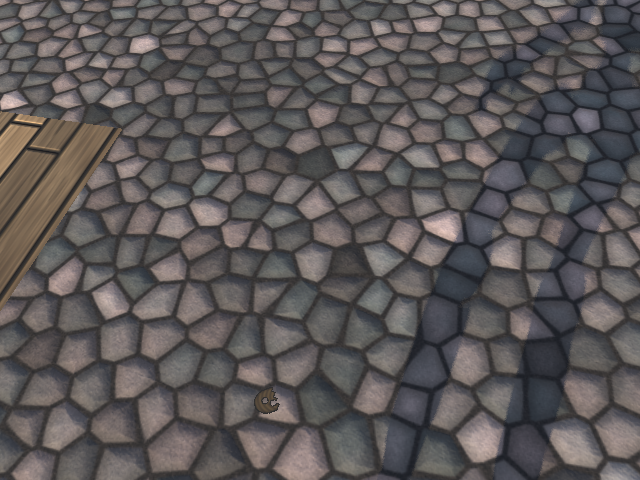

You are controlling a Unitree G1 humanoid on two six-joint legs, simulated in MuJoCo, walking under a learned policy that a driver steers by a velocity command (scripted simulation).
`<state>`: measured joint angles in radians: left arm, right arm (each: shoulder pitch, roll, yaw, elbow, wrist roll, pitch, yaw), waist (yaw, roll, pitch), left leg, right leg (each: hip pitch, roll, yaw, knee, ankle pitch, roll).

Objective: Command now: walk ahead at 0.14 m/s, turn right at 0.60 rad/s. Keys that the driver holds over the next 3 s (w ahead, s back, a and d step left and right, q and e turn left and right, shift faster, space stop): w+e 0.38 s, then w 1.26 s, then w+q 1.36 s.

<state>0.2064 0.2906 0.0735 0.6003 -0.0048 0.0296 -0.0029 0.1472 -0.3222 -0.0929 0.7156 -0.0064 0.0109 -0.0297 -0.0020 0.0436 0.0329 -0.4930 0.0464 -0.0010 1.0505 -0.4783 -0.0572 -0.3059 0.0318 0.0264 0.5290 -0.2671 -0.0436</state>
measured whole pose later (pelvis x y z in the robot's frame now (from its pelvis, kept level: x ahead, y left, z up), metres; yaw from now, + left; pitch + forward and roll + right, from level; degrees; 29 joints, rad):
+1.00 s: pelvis +0.36 -0.13 +0.01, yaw -20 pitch +1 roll -1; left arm 0.30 0.27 0.05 0.72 0.00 -0.07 -0.03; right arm 0.22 -0.32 -0.05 0.78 0.01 -0.07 0.01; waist 0.02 0.04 0.03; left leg -0.59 0.12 -0.03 1.09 -0.25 0.00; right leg -0.20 0.07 -0.04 0.34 -0.16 -0.06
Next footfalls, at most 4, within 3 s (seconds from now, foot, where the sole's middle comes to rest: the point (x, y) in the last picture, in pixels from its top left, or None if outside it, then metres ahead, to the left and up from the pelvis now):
0.32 left None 0.17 0.12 -0.77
0.78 right None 0.38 -0.23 -0.77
1.32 left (405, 343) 0.75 -0.12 -0.77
1.84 right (525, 264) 0.96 -0.43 -0.77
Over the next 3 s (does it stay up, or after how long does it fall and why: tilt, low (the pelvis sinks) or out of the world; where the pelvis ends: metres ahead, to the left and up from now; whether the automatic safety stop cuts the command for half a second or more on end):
stays up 1.47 -0.27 0.00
